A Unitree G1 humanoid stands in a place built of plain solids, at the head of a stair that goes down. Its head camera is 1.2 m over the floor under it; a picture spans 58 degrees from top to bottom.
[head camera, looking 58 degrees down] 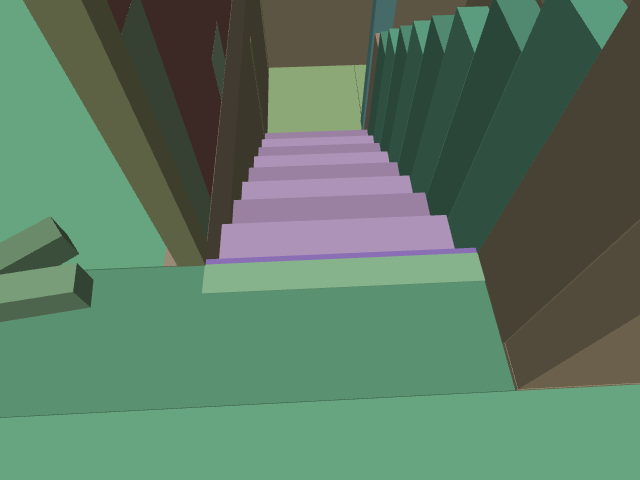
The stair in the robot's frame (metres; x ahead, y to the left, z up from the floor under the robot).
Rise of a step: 0.18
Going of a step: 0.25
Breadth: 0.87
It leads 3 degrees to the left of straight ahead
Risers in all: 9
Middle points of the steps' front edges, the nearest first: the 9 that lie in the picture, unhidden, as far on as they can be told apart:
0.70 -0.07 0.00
0.95 -0.06 -0.18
1.21 -0.04 -0.36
1.46 -0.03 -0.53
1.71 -0.02 -0.71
1.97 -0.01 -0.89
2.22 0.01 -1.07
2.47 0.02 -1.24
2.73 0.03 -1.42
